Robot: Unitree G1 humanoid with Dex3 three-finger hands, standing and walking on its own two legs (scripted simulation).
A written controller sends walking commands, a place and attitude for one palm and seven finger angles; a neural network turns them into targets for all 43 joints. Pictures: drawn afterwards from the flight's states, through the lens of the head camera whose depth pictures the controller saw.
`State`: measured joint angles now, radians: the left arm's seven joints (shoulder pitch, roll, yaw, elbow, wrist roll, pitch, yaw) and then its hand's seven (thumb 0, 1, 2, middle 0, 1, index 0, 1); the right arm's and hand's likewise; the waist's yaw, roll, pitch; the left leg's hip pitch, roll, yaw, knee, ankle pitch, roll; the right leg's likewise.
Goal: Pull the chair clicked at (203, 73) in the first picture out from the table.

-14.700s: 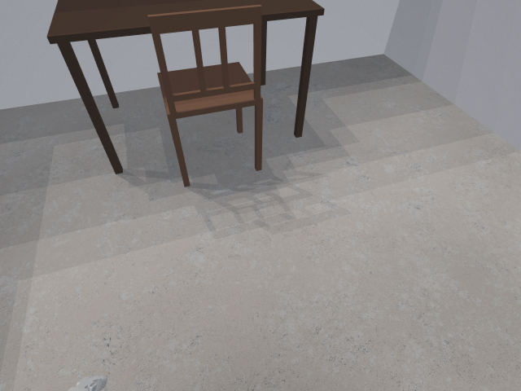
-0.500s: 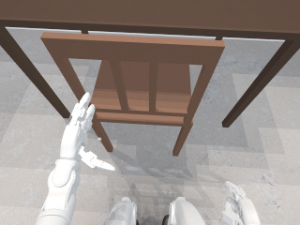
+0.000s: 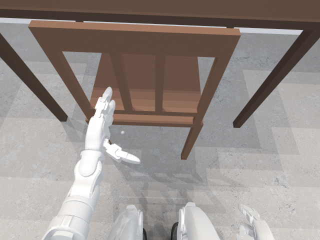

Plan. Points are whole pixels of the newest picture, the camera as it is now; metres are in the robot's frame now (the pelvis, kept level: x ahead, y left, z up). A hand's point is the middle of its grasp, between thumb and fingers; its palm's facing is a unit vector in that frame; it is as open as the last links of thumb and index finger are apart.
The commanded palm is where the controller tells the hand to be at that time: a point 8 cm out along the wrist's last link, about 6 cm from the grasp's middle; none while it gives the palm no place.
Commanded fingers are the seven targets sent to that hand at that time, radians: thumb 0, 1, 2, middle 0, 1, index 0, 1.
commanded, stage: aim the fingers beside a spindle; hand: left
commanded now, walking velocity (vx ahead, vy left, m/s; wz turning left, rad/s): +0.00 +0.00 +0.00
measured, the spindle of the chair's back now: (123, 84) +0.52 +0.11 +0.01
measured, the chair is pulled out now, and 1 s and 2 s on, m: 0.00 0.00 0.00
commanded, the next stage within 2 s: none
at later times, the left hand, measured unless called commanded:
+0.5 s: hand (126, 134) +0.36 +0.08 +0.03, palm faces -0.08 -1.00 -0.04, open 16.9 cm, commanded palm +0.34 +0.15 +0.02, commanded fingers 0.00 -0.50 0.30 -0.06 -0.08 -0.06 -0.08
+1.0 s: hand (124, 135) +0.37 +0.09 +0.01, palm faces -0.07 -1.00 -0.03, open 16.9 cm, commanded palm +0.34 +0.15 +0.02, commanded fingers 0.00 -0.50 0.30 -0.06 -0.08 -0.06 -0.08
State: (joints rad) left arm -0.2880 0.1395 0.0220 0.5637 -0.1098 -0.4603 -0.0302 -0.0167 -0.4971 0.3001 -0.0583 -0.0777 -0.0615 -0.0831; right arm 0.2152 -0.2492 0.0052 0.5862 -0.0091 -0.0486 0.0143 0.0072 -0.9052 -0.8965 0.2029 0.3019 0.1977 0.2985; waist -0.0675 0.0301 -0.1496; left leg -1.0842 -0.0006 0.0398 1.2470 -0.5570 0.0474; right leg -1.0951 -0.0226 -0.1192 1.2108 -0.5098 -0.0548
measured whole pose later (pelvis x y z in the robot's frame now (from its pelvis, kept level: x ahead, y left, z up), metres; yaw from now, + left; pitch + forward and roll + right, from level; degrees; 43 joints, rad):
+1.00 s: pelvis +0.00 +0.00 +0.00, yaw +0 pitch +22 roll -1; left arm -0.27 0.13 0.03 0.57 -0.09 -0.48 0.01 -0.02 -0.50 0.30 -0.06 -0.08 -0.06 -0.08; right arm 0.21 -0.25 0.00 0.56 -0.01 0.00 0.02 0.01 -0.91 -0.90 0.20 0.30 0.20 0.30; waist -0.07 0.03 -0.15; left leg -1.08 0.00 0.05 1.25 -0.55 0.04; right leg -1.10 -0.02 -0.11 1.22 -0.50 -0.06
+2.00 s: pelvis +0.00 +0.00 +0.00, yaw +0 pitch +22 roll -1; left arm -0.27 0.13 -0.01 0.57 -0.10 -0.47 0.01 -0.02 -0.50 0.30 -0.06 -0.08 -0.06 -0.08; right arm 0.21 -0.25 0.00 0.57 0.00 0.01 0.02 0.01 -0.91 -0.90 0.20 0.30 0.20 0.30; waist -0.06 0.04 -0.15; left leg -1.09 0.00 0.04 1.25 -0.56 0.05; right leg -1.10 -0.02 -0.11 1.21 -0.51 -0.05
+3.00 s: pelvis +0.00 +0.00 +0.00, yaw +0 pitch +22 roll -1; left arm -0.26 0.13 0.00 0.53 -0.11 -0.47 -0.01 -0.02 -0.50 0.30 -0.06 -0.08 -0.06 -0.08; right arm 0.21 -0.25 0.00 0.56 -0.01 -0.02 0.02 0.01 -0.91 -0.90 0.20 0.30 0.20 0.30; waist -0.07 0.03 -0.15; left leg -1.09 0.00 0.04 1.26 -0.56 0.05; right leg -1.10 -0.02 -0.12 1.22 -0.51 -0.05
